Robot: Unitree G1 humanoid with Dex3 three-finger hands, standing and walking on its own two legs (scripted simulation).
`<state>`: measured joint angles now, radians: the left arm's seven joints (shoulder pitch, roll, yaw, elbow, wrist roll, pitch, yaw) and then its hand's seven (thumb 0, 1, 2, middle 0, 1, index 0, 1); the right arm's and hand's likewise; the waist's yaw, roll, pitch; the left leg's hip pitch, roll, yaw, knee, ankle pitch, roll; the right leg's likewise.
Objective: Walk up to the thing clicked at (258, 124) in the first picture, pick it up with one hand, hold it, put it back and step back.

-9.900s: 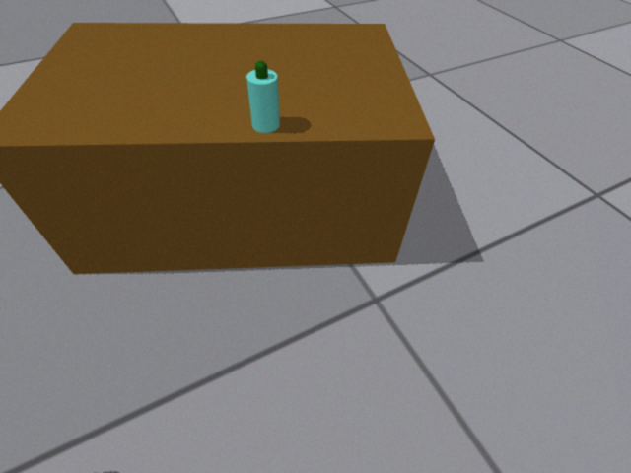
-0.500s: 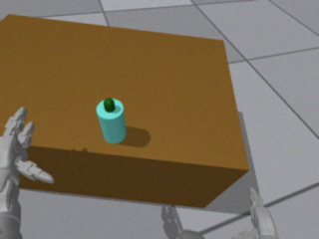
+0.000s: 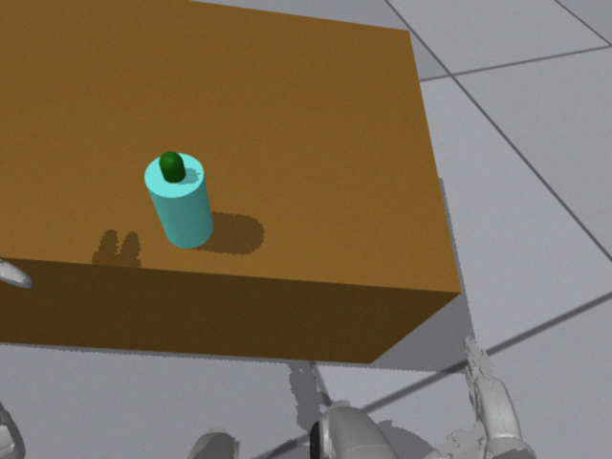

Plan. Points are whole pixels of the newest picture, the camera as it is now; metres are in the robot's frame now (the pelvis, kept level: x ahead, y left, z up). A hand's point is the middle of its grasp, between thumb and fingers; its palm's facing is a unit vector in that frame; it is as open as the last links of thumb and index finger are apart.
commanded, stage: go down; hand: left
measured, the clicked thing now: (180, 196) +0.48 +0.16 -0.03
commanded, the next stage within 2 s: approach in 1.60 s
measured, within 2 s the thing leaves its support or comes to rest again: neither
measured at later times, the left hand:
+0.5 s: hand out of the picture +0.41 +0.34 +0.08, palm faces +0.11 -0.99 +0.00, open 17.7 cm
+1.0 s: hand out of the picture +0.43 +0.35 +0.08, palm faces +0.12 -0.99 -0.01, open 17.7 cm
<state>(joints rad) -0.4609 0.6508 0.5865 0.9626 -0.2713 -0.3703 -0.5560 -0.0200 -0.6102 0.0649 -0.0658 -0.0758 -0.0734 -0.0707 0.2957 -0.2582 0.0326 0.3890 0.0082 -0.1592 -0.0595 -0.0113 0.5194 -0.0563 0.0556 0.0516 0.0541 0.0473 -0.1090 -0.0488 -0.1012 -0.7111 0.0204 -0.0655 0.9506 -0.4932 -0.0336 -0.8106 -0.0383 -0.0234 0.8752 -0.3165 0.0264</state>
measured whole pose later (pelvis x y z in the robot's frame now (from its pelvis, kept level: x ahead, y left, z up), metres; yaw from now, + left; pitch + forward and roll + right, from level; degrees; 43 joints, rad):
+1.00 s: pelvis -0.01 +0.00 -0.02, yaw -1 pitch +20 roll -2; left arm -0.69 0.84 0.65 1.11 -0.18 -0.27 -0.56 -0.02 -0.61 0.08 -0.06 -0.06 -0.06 -0.07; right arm 0.35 -0.27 0.05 0.20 -0.01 -0.18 -0.05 -0.01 0.52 -0.06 0.06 0.05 0.05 0.05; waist -0.18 -0.04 -0.13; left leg -0.91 0.03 -0.08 1.10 -0.54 -0.03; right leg -0.99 -0.03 -0.03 0.98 -0.33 0.03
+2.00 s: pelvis -0.01 +0.01 -0.03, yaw -1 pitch +21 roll -2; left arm -0.70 0.74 0.55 1.13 -0.20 -0.30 -0.52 -0.02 -0.58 0.07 -0.06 -0.05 -0.05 -0.06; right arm 0.34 -0.27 0.05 0.18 -0.01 -0.17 -0.04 -0.01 0.55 -0.05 0.06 0.05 0.05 0.05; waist -0.17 -0.04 -0.13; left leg -0.94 0.02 -0.08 1.13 -0.54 -0.03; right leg -1.03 -0.04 -0.02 1.00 -0.34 0.03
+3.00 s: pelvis -0.02 +0.00 -0.06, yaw -1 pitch +26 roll -2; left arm -0.82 0.44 0.38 1.10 -0.05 -0.46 -0.09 -0.01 -0.61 0.07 -0.12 -0.06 -0.11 -0.07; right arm 0.38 -0.26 -0.06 -0.02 -0.08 -0.03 0.03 -0.01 0.53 -0.06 0.06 0.05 0.06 0.05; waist -0.25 -0.01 -0.15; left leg -1.12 0.02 -0.07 1.28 -0.60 -0.04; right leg -1.22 -0.03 -0.02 1.17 -0.39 0.03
